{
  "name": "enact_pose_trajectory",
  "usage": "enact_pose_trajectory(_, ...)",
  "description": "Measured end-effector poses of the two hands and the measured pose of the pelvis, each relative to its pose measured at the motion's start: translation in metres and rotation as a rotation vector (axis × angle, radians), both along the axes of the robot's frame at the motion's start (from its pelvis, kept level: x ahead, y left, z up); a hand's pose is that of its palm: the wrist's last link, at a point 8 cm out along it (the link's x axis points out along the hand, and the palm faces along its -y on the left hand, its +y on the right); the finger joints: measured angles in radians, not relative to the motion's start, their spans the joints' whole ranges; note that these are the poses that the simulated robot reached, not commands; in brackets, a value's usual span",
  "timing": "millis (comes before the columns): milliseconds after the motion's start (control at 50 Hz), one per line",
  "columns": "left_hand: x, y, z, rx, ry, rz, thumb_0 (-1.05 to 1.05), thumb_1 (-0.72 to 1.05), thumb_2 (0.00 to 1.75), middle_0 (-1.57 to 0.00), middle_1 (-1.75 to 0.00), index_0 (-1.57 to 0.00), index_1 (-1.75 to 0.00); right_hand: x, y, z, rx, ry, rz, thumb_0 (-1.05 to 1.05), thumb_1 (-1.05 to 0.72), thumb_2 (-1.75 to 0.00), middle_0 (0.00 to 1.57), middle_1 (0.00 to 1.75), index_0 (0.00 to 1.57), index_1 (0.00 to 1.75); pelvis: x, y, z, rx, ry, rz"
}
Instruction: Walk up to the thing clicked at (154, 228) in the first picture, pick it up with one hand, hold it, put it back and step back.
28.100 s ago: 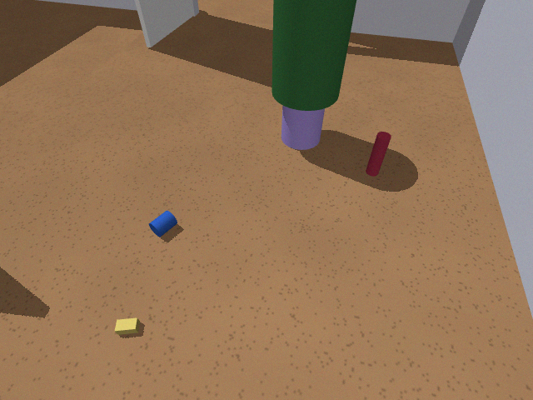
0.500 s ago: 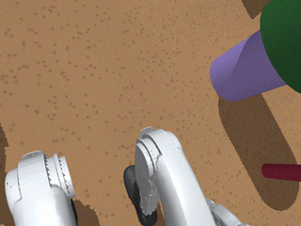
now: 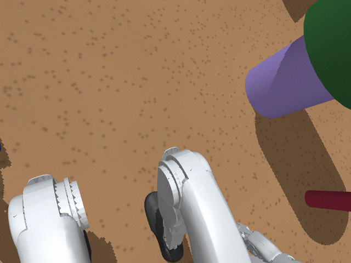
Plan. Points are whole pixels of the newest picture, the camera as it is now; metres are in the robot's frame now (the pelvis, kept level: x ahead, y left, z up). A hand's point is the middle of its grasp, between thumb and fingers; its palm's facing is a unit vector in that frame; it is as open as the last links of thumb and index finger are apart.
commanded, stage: open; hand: left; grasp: from above
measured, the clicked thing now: out of the picture +0.41 +0.35 -0.26
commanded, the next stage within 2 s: withdraw in 0.08 s
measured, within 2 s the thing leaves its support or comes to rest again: neither
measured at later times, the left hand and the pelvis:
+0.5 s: hand out of the picture +0.40 +0.37 -0.18, palm faces -0.30 -0.13 -0.94, open 13.8 cm; pelvis +0.00 +0.00 +0.01, yaw +1 degrees
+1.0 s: hand out of the picture +0.37 +0.37 -0.07, palm faces -0.48 -0.12 -0.87, open 13.8 cm; pelvis -0.01 -0.01 +0.07, yaw +7 degrees
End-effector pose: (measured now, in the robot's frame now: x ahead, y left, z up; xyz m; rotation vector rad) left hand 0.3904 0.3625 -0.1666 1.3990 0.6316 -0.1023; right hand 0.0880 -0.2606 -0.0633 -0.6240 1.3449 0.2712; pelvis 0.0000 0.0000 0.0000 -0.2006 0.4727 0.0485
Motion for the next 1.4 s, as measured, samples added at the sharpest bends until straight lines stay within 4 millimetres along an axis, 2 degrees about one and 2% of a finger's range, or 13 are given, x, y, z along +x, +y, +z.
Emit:
enact_pose_trajectory(280,0.006,-0.010,-0.001,-0.002,-0.042,-0.045,0.00,-0.46,1.01,-0.11,-1.00,-0.12,-0.99,-0.008,-0.002,0.003,-0.018,0.018,0.001,0.00,-0.89,-0.89,0.21,0.30,0.20,0.30,-0.001,0.000,-0.001,-0.003,-0.007,-0.007)
enact_pose_trajectory(380,0.010,-0.006,0.008,0.019,-0.078,-0.042,0.00,-0.46,0.98,-0.11,-1.00,-0.12,-0.98,-0.006,0.000,0.000,-0.004,0.005,-0.014,0.00,-0.89,-0.89,0.21,0.30,0.20,0.30,0.000,0.001,-0.001,-0.002,0.001,-0.004)
enact_pose_trajectory(480,0.010,0.002,0.039,0.053,-0.134,-0.019,0.00,-0.46,0.97,-0.11,-0.99,-0.12,-0.97,0.003,0.004,-0.005,0.031,-0.013,-0.077,0.00,-0.90,-0.89,0.21,0.30,0.20,0.30,0.003,0.000,0.005,0.006,0.037,0.008)
enact_pose_trajectory(600,-0.002,0.011,0.100,0.110,-0.104,-0.016,0.00,-0.47,0.97,-0.11,-0.98,-0.12,-0.97,0.026,0.011,-0.005,0.092,-0.063,-0.158,0.00,-0.90,-0.90,0.21,0.30,0.20,0.30,0.003,-0.001,0.029,0.031,0.091,0.035)
enact_pose_trajectory(720,-0.012,0.008,0.160,0.103,-0.040,-0.018,0.00,-0.47,0.97,-0.11,-0.98,-0.12,-0.96,0.049,0.015,0.015,0.131,-0.133,-0.182,0.00,-0.90,-0.90,0.21,0.30,0.20,0.30,-0.003,-0.004,0.062,0.061,0.106,0.060)
enact_pose_trajectory(820,-0.015,0.008,0.182,0.070,0.020,-0.031,0.00,-0.48,0.98,-0.11,-0.98,-0.12,-0.97,0.056,0.009,0.035,0.104,-0.181,-0.173,0.00,-0.90,-0.90,0.21,0.30,0.20,0.30,-0.009,-0.007,0.079,0.075,0.103,0.067)
enact_pose_trajectory(880,-0.015,0.009,0.183,0.052,0.033,-0.050,0.00,-0.48,0.98,-0.12,-0.98,-0.12,-0.97,0.052,0.002,0.041,0.066,-0.181,-0.168,0.00,-0.90,-0.90,0.21,0.30,0.20,0.30,-0.011,-0.008,0.081,0.077,0.099,0.070)
enact_pose_trajectory(960,-0.016,0.009,0.170,0.037,0.040,-0.085,0.00,-0.47,0.98,-0.12,-0.98,-0.12,-0.97,0.039,-0.009,0.041,0.007,-0.144,-0.163,0.00,-0.90,-0.90,0.21,0.30,0.20,0.30,-0.013,-0.009,0.075,0.075,0.095,0.070)
enact_pose_trajectory(1140,-0.011,-0.005,0.108,0.005,0.008,-0.153,0.00,-0.47,0.98,-0.12,-0.99,-0.12,-0.98,0.001,-0.016,0.021,-0.082,-0.037,-0.162,0.00,-0.90,-0.89,0.21,0.30,0.20,0.30,-0.015,-0.006,0.045,0.057,0.072,0.063)
enact_pose_trajectory(1220,-0.002,-0.011,0.093,0.014,-0.067,-0.143,0.00,-0.43,0.96,-0.15,-0.96,-0.15,-0.94,-0.013,-0.012,0.009,-0.083,-0.011,-0.186,0.00,-0.90,-0.89,0.21,0.30,0.20,0.30,-0.014,-0.005,0.032,0.052,0.069,0.061)
enact_pose_trajectory(1300,0.006,-0.012,0.097,0.041,-0.131,-0.088,0.00,-0.33,0.94,-0.20,-0.87,-0.19,-0.85,-0.019,-0.004,0.001,-0.052,-0.006,-0.229,0.00,-0.89,-0.89,0.21,0.30,0.20,0.30,-0.010,-0.004,0.030,0.055,0.089,0.059)
enact_pose_trajectory(1400,0.005,-0.010,0.125,0.031,-0.138,0.016,0.00,-0.18,0.92,-0.23,-0.73,-0.22,-0.73,-0.011,0.009,0.004,0.020,-0.021,-0.278,0.00,-0.89,-0.89,0.21,0.30,0.20,0.30,-0.006,-0.003,0.047,0.059,0.126,0.060)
